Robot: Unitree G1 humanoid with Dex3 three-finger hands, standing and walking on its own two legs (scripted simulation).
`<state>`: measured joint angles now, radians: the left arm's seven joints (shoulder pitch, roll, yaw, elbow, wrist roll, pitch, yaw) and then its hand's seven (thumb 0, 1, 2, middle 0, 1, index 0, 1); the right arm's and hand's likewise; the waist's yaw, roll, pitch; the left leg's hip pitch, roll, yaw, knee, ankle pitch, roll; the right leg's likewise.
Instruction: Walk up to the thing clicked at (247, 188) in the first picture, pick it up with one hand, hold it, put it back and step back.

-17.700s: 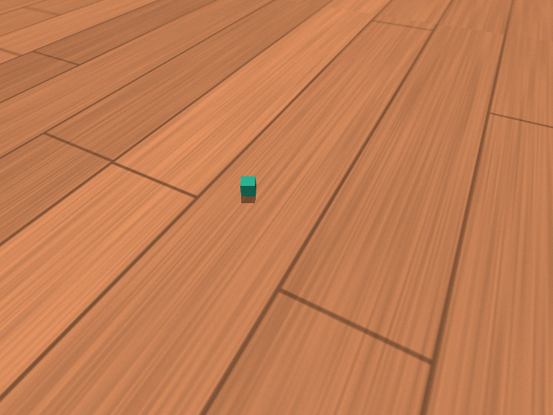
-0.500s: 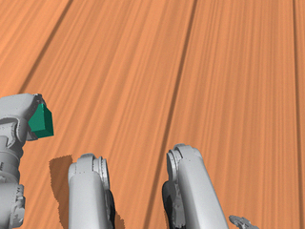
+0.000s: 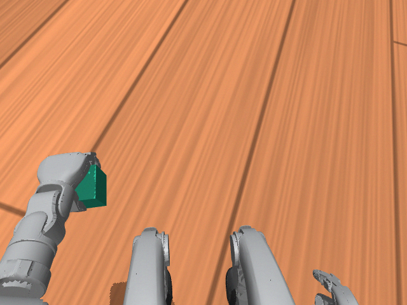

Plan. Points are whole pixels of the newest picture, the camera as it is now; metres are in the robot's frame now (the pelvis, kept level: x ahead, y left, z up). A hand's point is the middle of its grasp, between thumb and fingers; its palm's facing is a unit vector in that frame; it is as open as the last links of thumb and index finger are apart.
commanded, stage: lift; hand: left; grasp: from above
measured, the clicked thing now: (84, 188) +0.39 +0.27 -0.12
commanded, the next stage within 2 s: hold in 0.86 s
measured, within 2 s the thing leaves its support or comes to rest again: neither
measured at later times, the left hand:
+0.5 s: hand (53, 170) +0.35 +0.24 +0.08, palm faces -0.44 -0.09 -0.89, open 10.5 cm
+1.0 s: hand (42, 127) +0.38 +0.23 +0.15, palm faces -0.42 -0.10 -0.90, open 10.5 cm
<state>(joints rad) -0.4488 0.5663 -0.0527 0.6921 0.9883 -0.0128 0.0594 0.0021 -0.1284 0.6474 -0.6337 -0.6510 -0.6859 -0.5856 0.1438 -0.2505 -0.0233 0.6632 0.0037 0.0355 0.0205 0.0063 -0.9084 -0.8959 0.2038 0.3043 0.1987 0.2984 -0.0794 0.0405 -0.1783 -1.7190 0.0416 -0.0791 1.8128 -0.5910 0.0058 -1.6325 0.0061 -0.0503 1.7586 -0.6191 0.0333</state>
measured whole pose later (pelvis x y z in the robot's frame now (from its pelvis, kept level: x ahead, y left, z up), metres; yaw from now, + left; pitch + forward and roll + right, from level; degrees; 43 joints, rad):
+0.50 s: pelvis +0.04 -0.01 +0.16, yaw +2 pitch +15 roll -2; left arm -0.32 0.42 -0.17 0.79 1.00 0.00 0.14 0.00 -0.12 0.64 -0.63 -0.66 -0.68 -0.59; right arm 0.23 -0.24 -0.03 0.74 0.03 -0.03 -0.06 0.01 -0.90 -0.90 0.20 0.30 0.20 0.30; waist -0.06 0.04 -0.13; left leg -0.99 0.05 -0.01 1.18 -0.46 -0.01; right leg -0.94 0.01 -0.01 1.15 -0.48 0.02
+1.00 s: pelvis +0.07 +0.00 +0.22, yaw +2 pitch +9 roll -1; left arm -0.33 0.37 -0.20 0.84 0.98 0.06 0.16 0.00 -0.12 0.64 -0.63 -0.66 -0.68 -0.59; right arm 0.26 -0.25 -0.05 0.74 0.03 -0.01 -0.05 0.01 -0.90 -0.89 0.20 0.30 0.20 0.30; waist -0.05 0.03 -0.07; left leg -0.59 0.04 0.03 0.79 -0.35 -0.01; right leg -0.56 0.00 0.02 0.77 -0.36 0.02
